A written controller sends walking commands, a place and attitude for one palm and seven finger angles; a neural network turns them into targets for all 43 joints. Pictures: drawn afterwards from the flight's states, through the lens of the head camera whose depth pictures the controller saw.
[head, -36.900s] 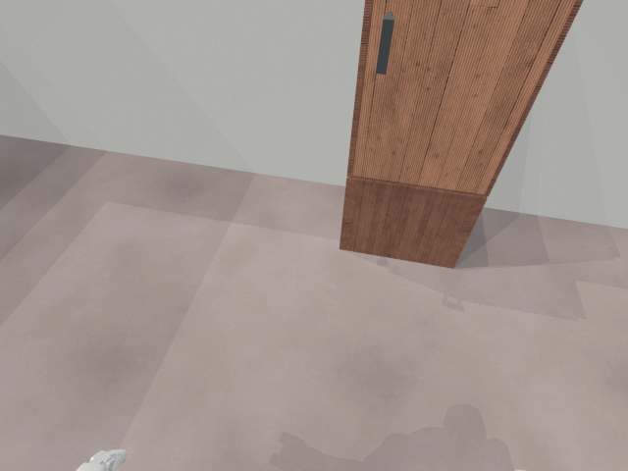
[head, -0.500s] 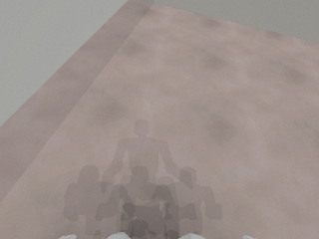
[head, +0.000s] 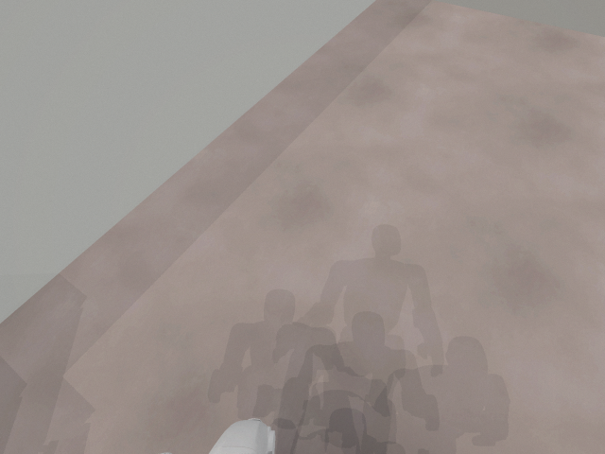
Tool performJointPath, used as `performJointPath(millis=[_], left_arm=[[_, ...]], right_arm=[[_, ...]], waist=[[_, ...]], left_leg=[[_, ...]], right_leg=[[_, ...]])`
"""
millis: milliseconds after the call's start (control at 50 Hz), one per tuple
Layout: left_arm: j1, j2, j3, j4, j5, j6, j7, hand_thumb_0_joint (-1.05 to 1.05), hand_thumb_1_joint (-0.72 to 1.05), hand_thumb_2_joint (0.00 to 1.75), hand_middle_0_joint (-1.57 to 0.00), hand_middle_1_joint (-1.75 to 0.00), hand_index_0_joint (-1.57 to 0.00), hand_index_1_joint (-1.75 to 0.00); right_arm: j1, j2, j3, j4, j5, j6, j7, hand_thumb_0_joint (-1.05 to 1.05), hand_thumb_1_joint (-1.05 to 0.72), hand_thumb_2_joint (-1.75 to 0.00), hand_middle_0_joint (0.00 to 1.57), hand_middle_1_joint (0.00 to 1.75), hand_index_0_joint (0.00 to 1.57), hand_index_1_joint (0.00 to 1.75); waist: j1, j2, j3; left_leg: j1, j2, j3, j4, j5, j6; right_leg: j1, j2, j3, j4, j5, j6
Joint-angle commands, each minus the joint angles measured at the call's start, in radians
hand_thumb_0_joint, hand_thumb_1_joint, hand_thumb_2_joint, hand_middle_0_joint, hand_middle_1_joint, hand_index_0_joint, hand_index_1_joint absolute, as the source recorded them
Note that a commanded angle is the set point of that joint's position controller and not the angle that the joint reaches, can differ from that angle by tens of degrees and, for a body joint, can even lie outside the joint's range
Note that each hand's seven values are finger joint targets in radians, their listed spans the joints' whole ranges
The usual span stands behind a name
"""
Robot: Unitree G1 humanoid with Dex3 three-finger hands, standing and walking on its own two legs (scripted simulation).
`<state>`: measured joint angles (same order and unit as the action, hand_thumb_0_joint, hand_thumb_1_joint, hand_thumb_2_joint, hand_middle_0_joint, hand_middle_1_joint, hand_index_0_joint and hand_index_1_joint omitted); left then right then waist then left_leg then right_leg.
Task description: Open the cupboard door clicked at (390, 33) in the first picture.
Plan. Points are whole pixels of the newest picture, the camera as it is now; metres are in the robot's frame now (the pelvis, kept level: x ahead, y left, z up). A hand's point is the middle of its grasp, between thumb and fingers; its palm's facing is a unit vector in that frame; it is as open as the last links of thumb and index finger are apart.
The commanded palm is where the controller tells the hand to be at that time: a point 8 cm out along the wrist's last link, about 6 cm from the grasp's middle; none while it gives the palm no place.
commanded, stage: turn to face it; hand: left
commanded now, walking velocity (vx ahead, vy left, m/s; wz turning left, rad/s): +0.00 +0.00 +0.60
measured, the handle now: out of the picture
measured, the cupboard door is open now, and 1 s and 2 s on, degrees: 39 39 39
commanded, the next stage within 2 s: none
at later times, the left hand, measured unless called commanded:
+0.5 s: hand out of the picture +0.04 +0.25 -0.17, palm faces +0.33 -0.91 -0.25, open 7.3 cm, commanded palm none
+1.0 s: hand out of the picture -0.03 +0.18 -0.18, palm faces +0.60 -0.76 -0.23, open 7.3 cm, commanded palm none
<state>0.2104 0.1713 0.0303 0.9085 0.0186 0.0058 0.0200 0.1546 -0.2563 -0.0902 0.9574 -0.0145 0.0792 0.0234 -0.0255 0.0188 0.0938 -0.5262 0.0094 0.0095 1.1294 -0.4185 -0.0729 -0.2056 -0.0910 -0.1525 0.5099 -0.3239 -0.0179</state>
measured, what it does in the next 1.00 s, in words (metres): steps on the spot, turning left: left foot, then right foot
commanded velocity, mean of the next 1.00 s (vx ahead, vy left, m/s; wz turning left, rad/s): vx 0.00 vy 0.00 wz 0.60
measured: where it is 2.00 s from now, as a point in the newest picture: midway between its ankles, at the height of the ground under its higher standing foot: outside the picture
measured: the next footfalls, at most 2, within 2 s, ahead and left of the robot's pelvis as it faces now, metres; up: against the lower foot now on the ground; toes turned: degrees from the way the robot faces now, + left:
left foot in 0.22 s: +0.04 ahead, +0.13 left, +0.00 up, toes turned +16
right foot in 0.64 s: +0.12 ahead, -0.11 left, +0.00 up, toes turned +20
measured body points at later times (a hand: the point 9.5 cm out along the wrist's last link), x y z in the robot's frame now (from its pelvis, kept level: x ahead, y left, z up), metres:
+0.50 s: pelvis +0.02 +0.02 +0.00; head +0.06 +0.04 +0.44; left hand +0.03 +0.30 -0.15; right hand +0.18 -0.20 -0.14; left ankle +0.00 +0.12 -0.74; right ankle +0.06 -0.15 -0.68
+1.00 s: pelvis +0.05 -0.01 -0.01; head +0.09 +0.03 +0.44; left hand -0.06 +0.22 -0.16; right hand +0.28 -0.16 -0.15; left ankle -0.01 +0.09 -0.72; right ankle +0.08 -0.13 -0.74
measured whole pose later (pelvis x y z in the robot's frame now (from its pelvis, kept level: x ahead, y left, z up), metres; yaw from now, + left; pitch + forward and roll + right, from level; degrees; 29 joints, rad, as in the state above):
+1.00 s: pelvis +0.05 -0.01 -0.01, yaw +37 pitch +0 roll +1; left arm 0.24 0.20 0.05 0.91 0.03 0.00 0.01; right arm 0.11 -0.24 -0.07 0.95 -0.01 0.07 0.03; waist 0.00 -0.04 0.12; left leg -0.38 0.03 0.09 0.76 -0.43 -0.06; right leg -0.18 -0.15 -0.26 0.57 -0.37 0.02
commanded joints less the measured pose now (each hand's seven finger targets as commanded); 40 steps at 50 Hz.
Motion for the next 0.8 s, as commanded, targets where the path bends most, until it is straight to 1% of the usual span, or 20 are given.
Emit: performJointPath(millis=[0,100,120,160,180,200,220,240,280,340,380,520,580,600,620,640,660,700,740,780], left_arm=[[0.100,0.207,0.060,-0.037,0.003,-0.031,0.017,0.00,0.90,0.90,-0.20,-0.30,-0.20,-0.30],[0.114,0.237,0.076,-0.024,0.013,-0.026,0.013,0.00,0.90,0.90,-0.20,-0.30,-0.20,-0.30],[0.108,0.242,0.079,-0.025,0.012,-0.025,0.012,0.00,0.90,0.90,-0.20,-0.30,-0.20,-0.30],[0.069,0.250,0.083,-0.032,0.003,-0.026,0.007,0.00,0.90,0.90,-0.20,-0.30,-0.20,-0.30],[0.046,0.239,0.079,-0.040,-0.004,-0.024,0.003,0.00,0.90,0.90,-0.20,-0.30,-0.20,-0.30],[0.022,0.176,0.069,-0.082,-0.015,-0.017,-0.006,0.00,0.90,0.90,-0.20,-0.30,-0.20,-0.30],[-0.046,0.141,0.053,-0.124,-0.011,-0.005,-0.002,0.00,0.90,0.90,-0.20,-0.30,-0.20,-0.30],[-0.059,0.170,0.058,-0.133,-0.003,0.009,0.004,0.00,0.90,0.90,-0.20,-0.30,-0.20,-0.30],[-0.070,0.159,0.066,-0.094,0.003,0.019,0.000,0.00,0.90,0.90,-0.20,-0.30,-0.20,-0.30],[-0.024,0.155,0.068,-0.059,0.006,0.028,-0.014,0.00,0.90,0.90,-0.20,-0.30,-0.20,-0.30],[-0.009,0.152,0.066,-0.056,0.005,0.026,-0.015,0.00,0.90,0.90,-0.20,-0.30,-0.20,-0.30],[-0.054,0.137,0.055,-0.097,-0.003,0.014,-0.009,0.00,0.90,0.90,-0.20,-0.30,-0.20,-0.30],[0.054,0.163,0.063,-0.074,-0.007,-0.005,-0.002,0.00,0.90,0.90,-0.20,-0.30,-0.20,-0.30],[0.090,0.221,0.076,-0.068,0.003,-0.019,0.007,0.00,0.90,0.90,-0.20,-0.30,-0.20,-0.30],[0.094,0.312,0.093,-0.070,0.016,-0.023,0.014,0.00,0.90,0.90,-0.20,-0.30,-0.20,-0.30],[0.087,0.305,0.081,-0.075,0.007,-0.020,0.018,0.00,0.90,0.90,-0.20,-0.30,-0.20,-0.30],[0.019,0.244,0.066,-0.089,0.004,-0.021,0.018,0.00,0.90,0.90,-0.20,-0.30,-0.20,-0.30],[-0.055,0.192,0.052,-0.100,-0.002,-0.017,0.017,0.00,0.90,0.90,-0.20,-0.30,-0.20,-0.30],[-0.034,0.170,0.048,-0.098,-0.002,-0.026,0.015,0.00,0.90,0.90,-0.20,-0.30,-0.20,-0.30],[0.019,0.182,0.053,-0.079,0.001,-0.028,0.017,0.00,0.90,0.90,-0.20,-0.30,-0.20,-0.30]], right_arm=[[-0.100,-0.023,0.007,-0.090,0.005,-0.026,0.007,0.00,-0.90,-0.90,0.20,0.30,0.20,0.30],[-0.131,-0.014,0.017,-0.110,0.009,-0.037,0.008,0.00,-0.90,-0.90,0.20,0.30,0.20,0.30],[-0.116,-0.019,0.016,-0.108,0.009,-0.039,0.006,0.00,-0.90,-0.90,0.20,0.30,0.20,0.30],[-0.031,-0.048,0.008,-0.094,0.003,-0.047,0.002,0.00,-0.90,-0.90,0.20,0.30,0.20,0.30],[0.048,-0.087,-0.005,-0.076,-0.001,-0.052,0.002,0.00,-0.90,-0.90,0.20,0.30,0.20,0.30],[0.128,-0.210,-0.036,-0.062,-0.011,-0.062,-0.006,0.00,-0.90,-0.90,0.20,0.30,0.20,0.30],[0.187,-0.271,-0.048,-0.048,-0.002,-0.055,-0.019,0.00,-0.90,-0.90,0.20,0.30,0.20,0.30],[0.170,-0.260,-0.041,-0.048,-0.004,-0.051,-0.022,0.00,-0.90,-0.90,0.20,0.30,0.20,0.30],[0.044,-0.195,-0.026,-0.090,-0.009,-0.060,-0.035,0.00,-0.90,-0.90,0.20,0.30,0.20,0.30],[-0.007,-0.168,-0.011,-0.100,-0.007,-0.070,-0.039,0.00,-0.90,-0.90,0.20,0.30,0.20,0.30],[-0.002,-0.168,-0.011,-0.099,-0.005,-0.072,-0.037,0.00,-0.90,-0.90,0.20,0.30,0.20,0.30],[0.018,-0.178,-0.030,-0.097,-0.013,-0.057,-0.030,0.00,-0.90,-0.90,0.20,0.30,0.20,0.30],[-0.029,-0.164,-0.033,-0.114,-0.001,-0.053,-0.029,0.00,-0.90,-0.90,0.20,0.30,0.20,0.30],[-0.011,-0.105,-0.027,-0.121,0.010,-0.055,-0.025,0.00,-0.90,-0.90,0.20,0.30,0.20,0.30],[-0.001,-0.041,-0.018,-0.142,0.011,-0.058,-0.022,0.00,-0.90,-0.90,0.20,0.30,0.20,0.30],[-0.017,-0.096,-0.024,-0.137,0.003,-0.050,-0.019,0.00,-0.90,-0.90,0.20,0.30,0.20,0.30],[0.006,-0.085,-0.024,-0.117,-0.002,-0.041,-0.011,0.00,-0.90,-0.90,0.20,0.30,0.20,0.30],[0.015,-0.072,-0.022,-0.081,-0.002,-0.023,-0.004,0.00,-0.90,-0.90,0.20,0.30,0.20,0.30],[0.007,-0.050,-0.013,-0.078,0.000,-0.022,0.003,0.00,-0.90,-0.90,0.20,0.30,0.20,0.30],[-0.033,-0.037,-0.005,-0.079,0.005,-0.023,0.005,0.00,-0.90,-0.90,0.20,0.30,0.20,0.30]], waist=[[0.060,-0.182,-0.115],[0.074,-0.234,-0.116],[0.065,-0.238,-0.125],[0.008,-0.200,-0.162],[-0.038,-0.112,-0.207],[-0.083,0.190,-0.254],[-0.102,0.280,-0.259],[-0.081,0.147,-0.239],[-0.031,0.159,-0.163],[0.014,0.108,-0.099],[0.024,0.106,-0.121],[0.005,0.163,-0.136],[0.064,0.123,-0.162],[0.078,-0.057,-0.191],[0.084,-0.364,-0.182],[0.082,-0.291,-0.160],[0.036,-0.211,-0.119],[-0.002,-0.237,-0.075],[0.000,-0.240,-0.078],[0.027,-0.201,-0.096]], left_leg=[[-0.057,0.022,0.052,-0.154,-0.023,-0.010],[0.049,0.009,0.111,-0.381,-0.042,0.017],[0.087,0.002,0.122,-0.426,-0.022,0.025],[0.255,-0.021,0.141,-0.588,0.123,0.045],[0.431,0.015,0.097,-0.690,0.304,0.067],[0.622,0.282,-0.265,-0.723,0.653,0.197],[0.625,0.425,-0.440,-0.726,1.011,0.323],[0.565,0.435,-0.352,-0.723,0.848,0.341],[0.409,0.312,-0.302,-0.777,0.520,0.268],[0.330,0.219,-0.230,-0.813,0.466,0.214],[0.341,0.203,-0.217,-0.810,0.447,0.216],[0.305,0.184,-0.313,-0.760,0.435,0.225],[0.182,0.131,-0.304,-0.647,0.422,0.170],[0.047,0.048,-0.238,-0.513,0.228,0.109],[-0.108,-0.106,-0.044,-0.242,-0.170,0.025],[-0.078,-0.047,-0.085,-0.021,-0.225,0.037],[-0.080,-0.021,-0.109,0.077,-0.127,0.036],[-0.078,0.018,-0.062,0.142,-0.020,0.011],[-0.075,0.019,-0.025,0.091,0.018,-0.002],[-0.065,0.021,0.006,-0.018,0.004,-0.007]], right_leg=[[0.238,-0.243,0.095,-0.094,0.751,-0.067],[0.242,-0.280,0.057,-0.032,0.813,-0.077],[0.227,-0.285,0.051,-0.010,0.822,-0.073],[0.151,-0.265,-0.008,0.101,0.792,-0.029],[0.037,-0.238,-0.043,0.247,0.659,0.015],[-0.256,-0.091,-0.068,0.488,0.025,0.091],[-0.388,-0.022,0.045,0.652,-0.363,0.107],[-0.387,-0.047,0.133,0.700,-0.337,0.091],[-0.379,-0.053,0.155,0.692,-0.180,0.102],[-0.346,-0.022,0.156,0.652,-0.052,0.110],[-0.320,-0.009,0.151,0.579,-0.045,0.115],[-0.176,0.064,0.121,0.248,-0.096,0.105],[0.069,0.072,0.115,-0.048,0.097,0.093],[0.227,-0.078,0.252,-0.202,0.115,0.058],[0.271,-0.362,0.530,-0.246,0.249,-0.058],[0.125,-0.429,0.524,-0.233,0.293,-0.131],[0.068,-0.350,0.416,-0.231,0.254,-0.127],[0.041,-0.245,0.255,-0.195,0.361,-0.076],[0.076,-0.214,0.148,-0.166,0.520,-0.061],[0.156,-0.226,0.117,-0.144,0.607,-0.065]])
